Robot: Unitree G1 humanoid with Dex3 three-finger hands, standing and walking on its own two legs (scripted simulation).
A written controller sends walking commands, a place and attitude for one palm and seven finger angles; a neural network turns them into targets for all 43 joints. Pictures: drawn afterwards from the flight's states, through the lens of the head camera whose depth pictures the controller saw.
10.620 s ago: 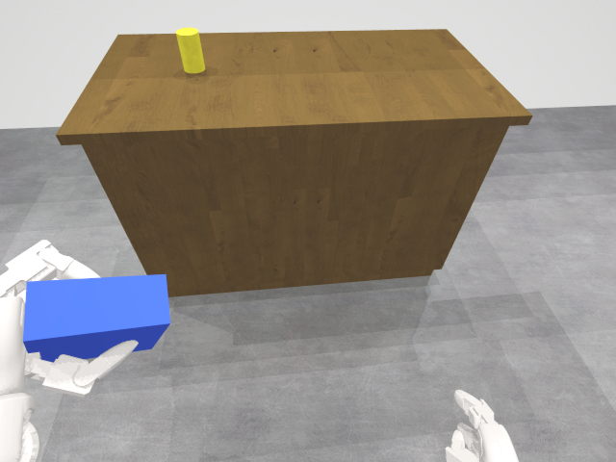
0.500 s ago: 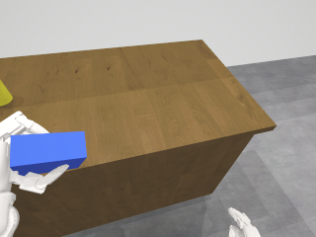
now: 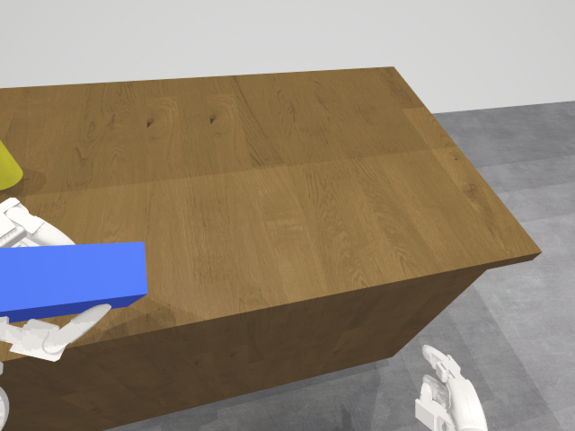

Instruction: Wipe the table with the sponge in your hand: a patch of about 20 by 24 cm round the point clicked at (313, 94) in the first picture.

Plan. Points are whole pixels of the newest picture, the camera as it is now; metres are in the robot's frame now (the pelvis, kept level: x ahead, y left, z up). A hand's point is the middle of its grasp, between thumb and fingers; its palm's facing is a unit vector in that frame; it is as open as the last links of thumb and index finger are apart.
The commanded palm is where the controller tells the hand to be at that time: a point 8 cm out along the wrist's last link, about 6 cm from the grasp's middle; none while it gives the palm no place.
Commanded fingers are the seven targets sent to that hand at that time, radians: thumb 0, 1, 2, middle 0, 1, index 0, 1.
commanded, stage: come to a stop and stand still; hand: left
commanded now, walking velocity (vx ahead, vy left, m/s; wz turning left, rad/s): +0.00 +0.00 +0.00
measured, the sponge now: (94, 281) +0.22 +0.23 +0.15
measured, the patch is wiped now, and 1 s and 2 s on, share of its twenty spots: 0.00 0.00 0.00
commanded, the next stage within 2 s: look again from close up in 0.10 s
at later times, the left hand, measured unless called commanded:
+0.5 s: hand (60, 307) +0.19 +0.23 +0.17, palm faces +0.26 -0.89 -0.38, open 9.3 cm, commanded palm +0.14 +0.29 +0.19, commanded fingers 0.00 0.10 1.30 -1.20 -1.60 -1.20 -1.60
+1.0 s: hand (55, 419) +0.10 +0.19 +0.18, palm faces +0.31 -0.86 -0.40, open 9.3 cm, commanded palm +0.04 +0.22 +0.19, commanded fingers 0.00 0.10 1.30 -1.20 -1.60 -1.20 -1.60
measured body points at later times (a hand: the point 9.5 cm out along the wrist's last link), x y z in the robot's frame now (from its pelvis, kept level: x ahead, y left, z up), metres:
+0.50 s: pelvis -0.04 +0.02 -0.01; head -0.04 +0.04 +0.44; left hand +0.17 +0.28 +0.19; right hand +0.11 -0.22 -0.07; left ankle -0.10 +0.07 -0.73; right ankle +0.04 -0.11 -0.72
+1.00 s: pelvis -0.15 -0.04 +0.00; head -0.14 -0.02 +0.45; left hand +0.08 +0.24 +0.20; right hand +0.01 -0.26 -0.07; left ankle -0.07 +0.10 -0.71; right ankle -0.16 -0.11 -0.73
